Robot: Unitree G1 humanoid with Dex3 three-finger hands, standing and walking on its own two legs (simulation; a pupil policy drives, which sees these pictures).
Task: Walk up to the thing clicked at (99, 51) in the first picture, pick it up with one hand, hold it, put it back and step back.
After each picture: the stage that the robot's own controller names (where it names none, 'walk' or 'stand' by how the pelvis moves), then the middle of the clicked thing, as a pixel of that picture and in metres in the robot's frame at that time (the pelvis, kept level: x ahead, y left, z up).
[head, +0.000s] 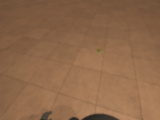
stand; (99, 50) +1.48 -0.17 -0.72
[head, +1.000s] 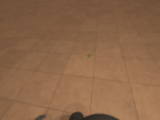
walk; (90, 55) +1.36 +0.13 -0.70
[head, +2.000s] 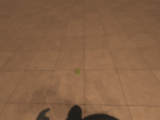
walk; (77, 71) +0.86 +0.27 -0.71
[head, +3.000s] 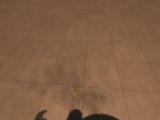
walk; (76, 89) +0.51 +0.22 -0.70
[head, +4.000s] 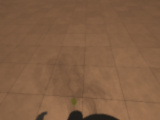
stand; (74, 101) +0.35 +0.21 -0.69
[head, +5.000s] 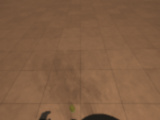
stand; (72, 108) +0.29 +0.22 -0.72
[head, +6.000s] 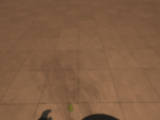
stand; (70, 108) +0.29 +0.23 -0.73
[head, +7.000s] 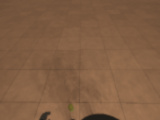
stand; (71, 107) +0.30 +0.23 -0.73
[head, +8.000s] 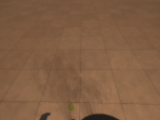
stand; (71, 107) +0.30 +0.23 -0.73
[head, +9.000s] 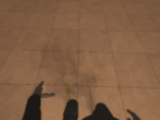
go down; (68, 90) +0.34 +0.22 -0.63
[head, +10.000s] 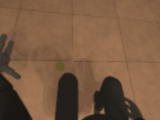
go down; (60, 67) +0.39 +0.24 -0.30
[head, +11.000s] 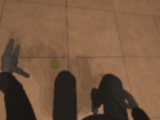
close in; (55, 64) +0.38 +0.26 -0.27
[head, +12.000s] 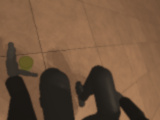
close; (26, 64) +0.37 +0.28 -0.22
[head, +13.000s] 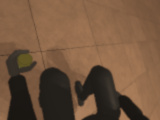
close; (25, 62) +0.37 +0.28 -0.22
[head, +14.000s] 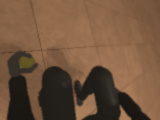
lift; (26, 63) +0.35 +0.28 -0.22
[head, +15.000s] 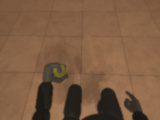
lift; (61, 74) +0.32 +0.20 +0.00
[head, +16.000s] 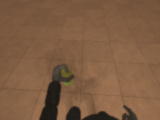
hold; (67, 76) +0.32 +0.17 +0.01
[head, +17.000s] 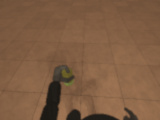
hold; (68, 77) +0.33 +0.17 +0.01
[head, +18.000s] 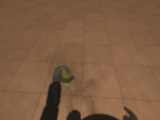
hold; (67, 77) +0.32 +0.17 +0.01
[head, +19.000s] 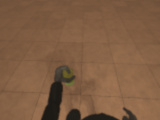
crouch; (68, 77) +0.33 +0.16 +0.00
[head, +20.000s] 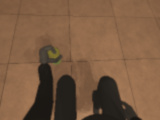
lower; (55, 56) +0.44 +0.23 -0.09
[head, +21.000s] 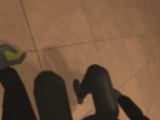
lower; (15, 56) +0.41 +0.31 -0.22
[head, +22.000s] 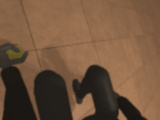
lower; (16, 55) +0.41 +0.30 -0.22
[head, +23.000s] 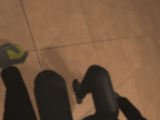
lower; (17, 55) +0.41 +0.30 -0.22
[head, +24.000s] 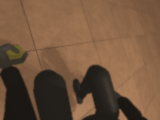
lower; (17, 55) +0.41 +0.30 -0.22
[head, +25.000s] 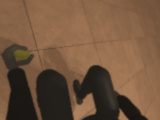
loosen; (22, 56) +0.41 +0.29 -0.23
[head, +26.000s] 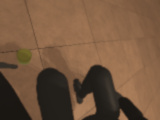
rise; (24, 57) +0.40 +0.28 -0.23
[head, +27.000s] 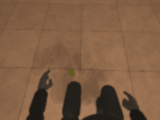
walk; (71, 73) +0.42 +0.21 -0.45
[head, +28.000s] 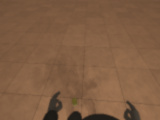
stand; (74, 101) +0.37 +0.18 -0.66
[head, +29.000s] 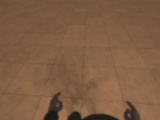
stand; (74, 101) +0.37 +0.19 -0.66
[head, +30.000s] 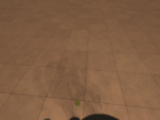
stand; (77, 103) +0.40 +0.17 -0.72
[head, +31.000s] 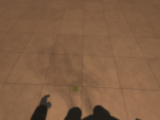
walk; (75, 89) +0.41 +0.15 -0.70
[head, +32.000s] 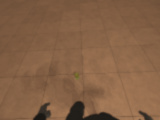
walk; (76, 76) +0.64 +0.23 -0.69
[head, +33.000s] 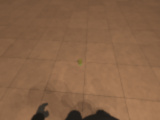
stand; (80, 62) +0.97 +0.19 -0.70
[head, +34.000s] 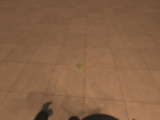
stand; (80, 66) +0.98 +0.20 -0.71
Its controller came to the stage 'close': yes
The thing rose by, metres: 0.71
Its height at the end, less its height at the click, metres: +0.00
